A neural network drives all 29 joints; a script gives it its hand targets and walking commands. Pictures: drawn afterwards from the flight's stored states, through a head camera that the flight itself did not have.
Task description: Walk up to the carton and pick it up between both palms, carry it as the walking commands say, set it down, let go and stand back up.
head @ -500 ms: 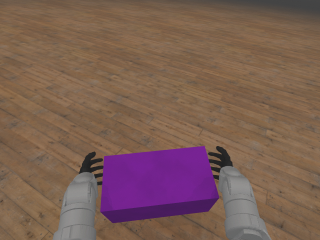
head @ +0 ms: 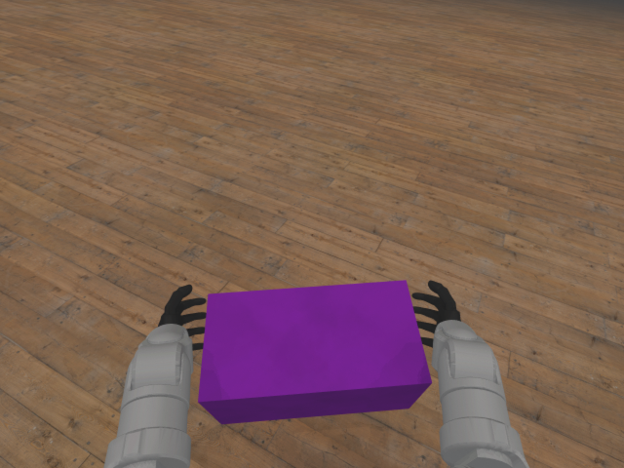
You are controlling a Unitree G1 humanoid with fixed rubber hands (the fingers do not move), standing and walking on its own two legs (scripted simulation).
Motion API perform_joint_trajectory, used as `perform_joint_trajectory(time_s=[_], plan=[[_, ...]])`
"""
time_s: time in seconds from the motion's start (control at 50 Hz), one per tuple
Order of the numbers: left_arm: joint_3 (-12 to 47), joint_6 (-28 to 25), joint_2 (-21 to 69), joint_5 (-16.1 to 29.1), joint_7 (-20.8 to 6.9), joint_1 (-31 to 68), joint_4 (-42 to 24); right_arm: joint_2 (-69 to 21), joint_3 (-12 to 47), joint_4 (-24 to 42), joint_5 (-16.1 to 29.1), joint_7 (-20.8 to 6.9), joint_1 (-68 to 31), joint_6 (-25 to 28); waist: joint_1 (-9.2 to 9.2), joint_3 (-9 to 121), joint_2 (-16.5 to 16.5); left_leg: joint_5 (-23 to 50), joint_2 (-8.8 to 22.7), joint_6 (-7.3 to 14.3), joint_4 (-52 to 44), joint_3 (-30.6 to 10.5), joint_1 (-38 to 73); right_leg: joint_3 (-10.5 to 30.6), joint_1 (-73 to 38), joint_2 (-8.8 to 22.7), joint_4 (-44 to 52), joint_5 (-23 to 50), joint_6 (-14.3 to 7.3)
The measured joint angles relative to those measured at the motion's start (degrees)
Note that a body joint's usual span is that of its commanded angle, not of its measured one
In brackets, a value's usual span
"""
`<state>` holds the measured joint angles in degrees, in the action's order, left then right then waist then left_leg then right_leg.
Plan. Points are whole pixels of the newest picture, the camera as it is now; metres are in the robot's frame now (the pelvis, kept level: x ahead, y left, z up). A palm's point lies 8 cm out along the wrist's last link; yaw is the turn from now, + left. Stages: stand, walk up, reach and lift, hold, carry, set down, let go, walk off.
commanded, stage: reach and lift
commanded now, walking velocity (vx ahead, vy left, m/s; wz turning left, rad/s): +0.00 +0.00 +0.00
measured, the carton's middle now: (312, 353) +0.31 -0.01 -0.04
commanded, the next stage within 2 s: hold in 0.66 s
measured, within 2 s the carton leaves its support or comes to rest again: neither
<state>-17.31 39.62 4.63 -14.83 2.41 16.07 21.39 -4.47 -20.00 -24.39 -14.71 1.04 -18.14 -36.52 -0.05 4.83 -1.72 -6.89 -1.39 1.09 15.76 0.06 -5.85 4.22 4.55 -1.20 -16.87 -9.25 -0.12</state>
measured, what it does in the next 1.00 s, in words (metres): stands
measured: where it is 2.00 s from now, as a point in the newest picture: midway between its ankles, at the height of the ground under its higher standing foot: outside the picture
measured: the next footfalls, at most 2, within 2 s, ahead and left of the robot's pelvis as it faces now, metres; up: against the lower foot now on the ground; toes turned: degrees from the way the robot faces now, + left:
none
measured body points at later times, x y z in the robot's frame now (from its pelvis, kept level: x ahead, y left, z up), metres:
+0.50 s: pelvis +0.00 +0.00 +0.00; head -0.06 +0.01 +0.45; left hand +0.28 +0.19 +0.02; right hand +0.30 -0.19 +0.03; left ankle +0.02 +0.11 -0.75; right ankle +0.00 -0.12 -0.75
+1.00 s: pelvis +0.00 +0.00 +0.00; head -0.07 +0.01 +0.44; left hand +0.28 +0.20 +0.02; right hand +0.29 -0.18 +0.03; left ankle +0.02 +0.11 -0.75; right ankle +0.00 -0.12 -0.75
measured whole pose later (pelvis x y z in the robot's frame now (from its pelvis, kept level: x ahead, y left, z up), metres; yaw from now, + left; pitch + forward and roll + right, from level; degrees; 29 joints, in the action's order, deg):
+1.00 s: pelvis +0.00 +0.00 +0.00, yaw +0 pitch -5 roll +0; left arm -17.1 38.9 4.5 -14.2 2.2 13.7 20.4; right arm -5.3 -19.1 -23.1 -15.5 1.0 -16.0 -36.6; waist -1.1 4.7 -1.4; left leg -7.3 -1.3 1.1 17.0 -0.3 -5.1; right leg 4.0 3.5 -1.4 -17.6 -9.6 -0.2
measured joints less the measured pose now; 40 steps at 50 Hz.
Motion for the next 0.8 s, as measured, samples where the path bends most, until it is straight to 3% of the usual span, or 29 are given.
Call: perform_joint_trajectory(time_s=[0.22, 0.8], plan=[[0.1, -0.2, 1.5, 0.1, 0.6, -2.2, -2.1, 0.3, 0.0, 1.1, -0.4, -1.1, 1.0, -0.2, 0.89, -0.5, -0.1, -0.2, -0.5, 0.5, -0.1, 0.5, 0.8, 0.5, -0.5, 0.5, -0.4, -0.4, 0.4], [0.5, -0.4, -0.3, 0.4, -0.6, -2.6, -1.5, -0.9, 1.1, 1.7, -0.4, 0.1, 2.5, -0.1, -0.64, -1.0, 0.2, -0.3, 0.3, -0.3, 1.1, -0.6, 1.0, -0.5, -1.1, -0.4, -1.0, -0.3, -0.4]])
